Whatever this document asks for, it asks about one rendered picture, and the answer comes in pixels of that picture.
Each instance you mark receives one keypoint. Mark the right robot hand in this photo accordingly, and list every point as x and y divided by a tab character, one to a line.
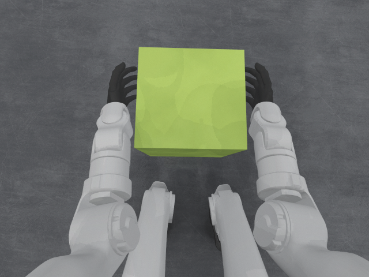
263	87

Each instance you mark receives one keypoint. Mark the robot right upper arm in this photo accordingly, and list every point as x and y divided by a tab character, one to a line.
295	237

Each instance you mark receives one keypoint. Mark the left robot forearm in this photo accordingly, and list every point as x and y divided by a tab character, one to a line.
108	180

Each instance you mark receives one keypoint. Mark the robot right foot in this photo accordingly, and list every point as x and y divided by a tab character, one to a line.
217	242

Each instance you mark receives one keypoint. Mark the robot left upper arm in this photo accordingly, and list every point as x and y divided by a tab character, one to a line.
100	238

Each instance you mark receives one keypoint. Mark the right robot forearm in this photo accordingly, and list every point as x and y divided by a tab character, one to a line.
278	173

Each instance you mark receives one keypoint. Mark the robot left thigh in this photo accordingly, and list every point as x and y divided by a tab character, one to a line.
148	258

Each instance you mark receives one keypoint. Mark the left robot hand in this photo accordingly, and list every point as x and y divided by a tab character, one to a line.
117	91

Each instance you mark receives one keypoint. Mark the carton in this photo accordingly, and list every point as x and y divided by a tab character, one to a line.
191	102

